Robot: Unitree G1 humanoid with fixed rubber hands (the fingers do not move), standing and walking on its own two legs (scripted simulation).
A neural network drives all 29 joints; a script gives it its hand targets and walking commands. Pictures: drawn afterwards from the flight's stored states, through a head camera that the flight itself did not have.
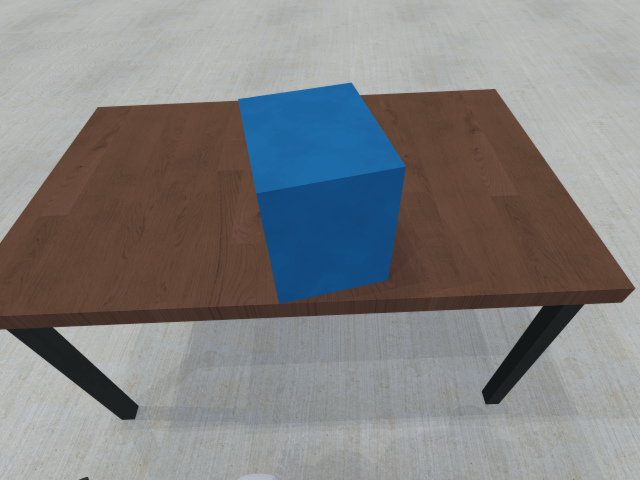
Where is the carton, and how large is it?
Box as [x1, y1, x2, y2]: [238, 83, 405, 303]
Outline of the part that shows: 351,83 238,99 259,209 279,303 387,279 405,166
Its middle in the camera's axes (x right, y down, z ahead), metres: -0.01 -0.08 +0.68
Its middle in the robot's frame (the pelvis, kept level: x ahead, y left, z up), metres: +0.56 +0.02 +0.03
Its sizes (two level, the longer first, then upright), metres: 0.254 0.202 0.256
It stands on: a table, 0.65 m high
